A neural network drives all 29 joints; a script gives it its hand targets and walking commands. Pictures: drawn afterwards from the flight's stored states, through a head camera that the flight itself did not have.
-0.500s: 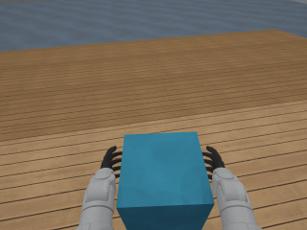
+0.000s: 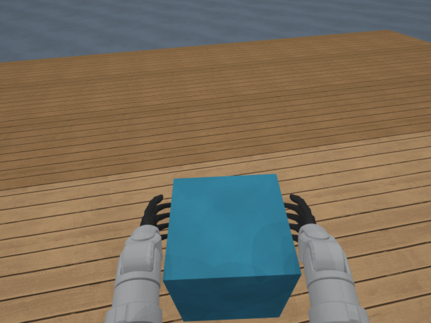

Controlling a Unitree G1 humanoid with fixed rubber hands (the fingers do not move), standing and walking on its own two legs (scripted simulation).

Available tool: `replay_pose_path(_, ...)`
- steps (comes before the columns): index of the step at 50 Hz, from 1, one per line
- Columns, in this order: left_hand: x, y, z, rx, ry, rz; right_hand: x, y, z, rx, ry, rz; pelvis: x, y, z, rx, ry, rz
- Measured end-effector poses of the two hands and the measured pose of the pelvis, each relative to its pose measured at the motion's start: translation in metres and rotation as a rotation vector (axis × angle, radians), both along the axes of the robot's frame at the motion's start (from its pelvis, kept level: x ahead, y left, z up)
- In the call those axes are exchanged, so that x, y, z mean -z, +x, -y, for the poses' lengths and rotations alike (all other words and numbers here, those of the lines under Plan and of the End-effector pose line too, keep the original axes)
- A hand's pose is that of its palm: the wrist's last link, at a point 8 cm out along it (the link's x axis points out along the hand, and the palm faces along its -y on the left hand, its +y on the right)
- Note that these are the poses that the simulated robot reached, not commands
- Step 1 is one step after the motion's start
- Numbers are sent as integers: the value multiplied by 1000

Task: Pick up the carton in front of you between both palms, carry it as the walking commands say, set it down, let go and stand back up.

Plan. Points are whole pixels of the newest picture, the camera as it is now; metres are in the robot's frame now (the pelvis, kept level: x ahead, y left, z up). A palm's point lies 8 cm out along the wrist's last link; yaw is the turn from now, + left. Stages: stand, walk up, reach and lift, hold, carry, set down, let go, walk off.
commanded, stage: reach and lift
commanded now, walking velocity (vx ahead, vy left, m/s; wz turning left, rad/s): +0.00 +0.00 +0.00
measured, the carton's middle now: (228, 250) +0.30 +0.00 -0.04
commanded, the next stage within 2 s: hold in 0.44 s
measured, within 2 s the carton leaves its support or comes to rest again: neither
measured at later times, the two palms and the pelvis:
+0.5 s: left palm (148, 229) +0.30 +0.15 +0.04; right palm (307, 228) +0.29 -0.15 +0.04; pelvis +0.01 +0.00 +0.00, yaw +0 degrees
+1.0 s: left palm (146, 224) +0.30 +0.15 +0.06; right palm (309, 222) +0.29 -0.15 +0.06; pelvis +0.01 +0.00 +0.00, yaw +0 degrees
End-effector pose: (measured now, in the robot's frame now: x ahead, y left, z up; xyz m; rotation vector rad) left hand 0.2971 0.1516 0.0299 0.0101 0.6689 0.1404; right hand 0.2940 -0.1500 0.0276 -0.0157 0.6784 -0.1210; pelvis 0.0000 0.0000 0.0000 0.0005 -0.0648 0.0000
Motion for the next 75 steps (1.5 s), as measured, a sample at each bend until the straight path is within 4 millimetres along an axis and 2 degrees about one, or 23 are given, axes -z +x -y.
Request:
replay_pose_path(19,-8,1,0,11,19,-4,-7,2,0,-16,-18,-4,-3,13,1,-3,-1,17)
replay_pose_path(31,-25,-4,0,6,12,31,-25,-3,0,-10,-13,30,-4,9,1,-2,-1,46)
replay_pose_path(44,-24,-8,0,-1,2,12,-24,-7,-1,-3,-2,12,-3,-1,1,-3,0,60)
replay_pose_path(51,-30,2,-1,-6,-3,47,-31,3,-1,-2,-1,46,2,8,0,-3,0,-38)
replay_pose_path(55,-38,16,-2,-11,-12,78,-39,18,-2,8,7,77,9,23,0,-1,0,-77)
replay_pose_path(60,-44,46,4,-2,-11,52,-43,43,2,26,14,50,15,56,5,13,1,-116)
replay_pose_path(64,-45,73,12,-17,-28,17,-43,71,11,21,7,16,18,88,10,-21,-13,-144)
replay_pose_path(68,-37,96,6,-62,-50,-19,-42,105,5,16,33,-21,18,122,8,-26,17,-157)
replay_pose_path(71,-36,119,1,-68,-57,-37,-39,127,0,38,59,-39,15,151,5,17,21,-165)
replay_pose_path(75,-44,164,11,-35,-55,-63,-42,158,10,66,54,-63,5,191,8,22,-15,-177)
